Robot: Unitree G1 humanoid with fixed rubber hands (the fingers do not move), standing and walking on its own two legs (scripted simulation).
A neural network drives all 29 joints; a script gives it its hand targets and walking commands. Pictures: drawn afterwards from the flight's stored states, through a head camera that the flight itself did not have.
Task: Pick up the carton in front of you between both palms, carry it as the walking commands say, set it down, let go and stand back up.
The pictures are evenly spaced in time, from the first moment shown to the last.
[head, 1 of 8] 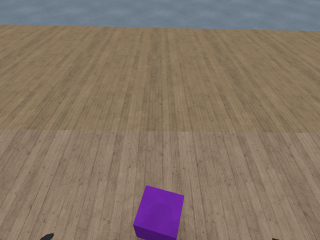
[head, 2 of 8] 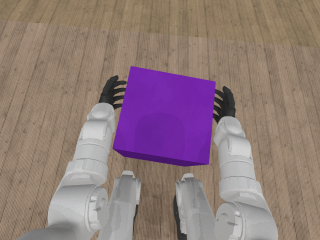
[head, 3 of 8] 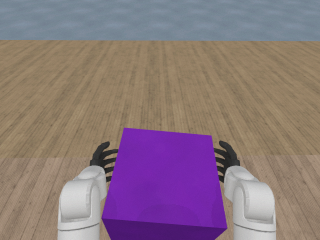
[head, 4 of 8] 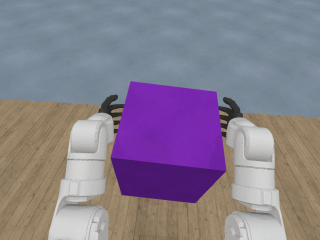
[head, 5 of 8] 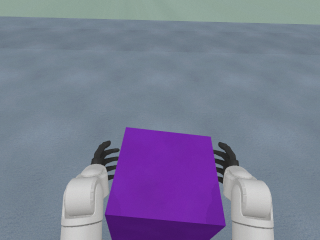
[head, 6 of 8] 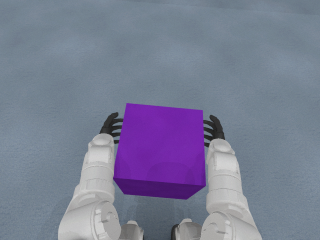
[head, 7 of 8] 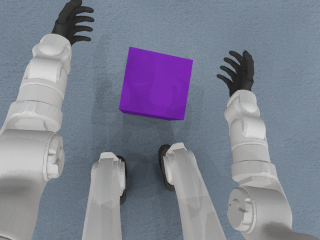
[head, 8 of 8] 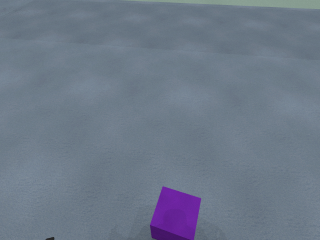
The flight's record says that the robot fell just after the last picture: no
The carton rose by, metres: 0.68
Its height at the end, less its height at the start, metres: -0.36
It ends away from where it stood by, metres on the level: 5.46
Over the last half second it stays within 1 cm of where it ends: yes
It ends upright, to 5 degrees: yes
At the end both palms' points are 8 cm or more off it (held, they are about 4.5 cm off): yes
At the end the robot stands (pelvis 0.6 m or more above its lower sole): yes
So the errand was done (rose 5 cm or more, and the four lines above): yes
